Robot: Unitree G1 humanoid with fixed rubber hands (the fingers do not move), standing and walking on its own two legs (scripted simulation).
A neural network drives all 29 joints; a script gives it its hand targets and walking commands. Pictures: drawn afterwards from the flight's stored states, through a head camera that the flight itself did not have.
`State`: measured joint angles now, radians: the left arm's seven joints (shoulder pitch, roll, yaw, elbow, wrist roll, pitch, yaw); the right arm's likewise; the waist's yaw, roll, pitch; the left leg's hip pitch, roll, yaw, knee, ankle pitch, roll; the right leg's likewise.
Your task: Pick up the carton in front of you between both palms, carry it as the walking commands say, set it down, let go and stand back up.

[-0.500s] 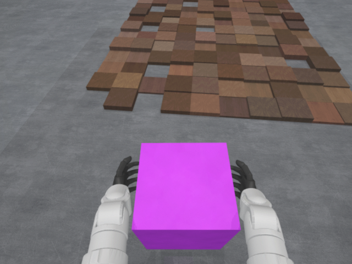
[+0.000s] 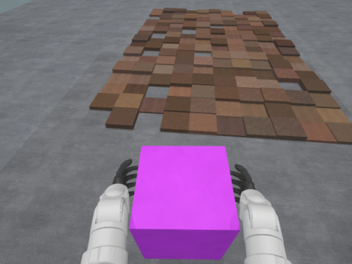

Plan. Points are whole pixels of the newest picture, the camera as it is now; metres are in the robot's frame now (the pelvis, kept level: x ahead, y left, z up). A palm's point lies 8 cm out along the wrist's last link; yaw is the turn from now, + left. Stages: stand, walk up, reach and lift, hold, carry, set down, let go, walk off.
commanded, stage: reach and lift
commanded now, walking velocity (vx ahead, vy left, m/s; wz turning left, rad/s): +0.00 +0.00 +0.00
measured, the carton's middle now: (182, 205) +0.31 +0.00 -0.05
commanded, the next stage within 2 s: hold in 0.64 s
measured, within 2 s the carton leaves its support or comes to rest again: neither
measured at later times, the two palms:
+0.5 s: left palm (119, 184) +0.31 +0.15 +0.04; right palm (246, 190) +0.31 -0.15 +0.04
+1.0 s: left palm (116, 187) +0.29 +0.15 +0.06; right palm (249, 192) +0.29 -0.15 +0.05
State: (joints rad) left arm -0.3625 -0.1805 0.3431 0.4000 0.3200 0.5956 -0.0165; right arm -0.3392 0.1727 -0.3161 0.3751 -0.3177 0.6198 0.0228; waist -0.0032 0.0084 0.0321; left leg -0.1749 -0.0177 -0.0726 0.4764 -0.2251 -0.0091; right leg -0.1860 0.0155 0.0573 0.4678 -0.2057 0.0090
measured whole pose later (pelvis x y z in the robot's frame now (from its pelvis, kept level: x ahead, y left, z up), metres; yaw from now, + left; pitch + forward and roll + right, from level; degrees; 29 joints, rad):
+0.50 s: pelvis +0.02 +0.00 +0.01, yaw +0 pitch -5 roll +0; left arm -0.28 -0.16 0.25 0.31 0.29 0.66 -0.01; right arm -0.26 0.15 -0.23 0.29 -0.29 0.68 0.01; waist 0.00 0.01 0.02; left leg -0.08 -0.01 -0.07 0.38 -0.21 -0.01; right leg -0.09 0.01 0.06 0.37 -0.19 0.01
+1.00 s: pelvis +0.01 +0.00 +0.01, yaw +0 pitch -8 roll +0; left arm -0.28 -0.16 0.24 0.24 0.28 0.76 -0.01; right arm -0.27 0.15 -0.21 0.23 -0.28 0.78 0.01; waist 0.00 0.01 0.04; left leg -0.04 -0.01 -0.07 0.38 -0.20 -0.01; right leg -0.05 0.01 0.06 0.37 -0.18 0.01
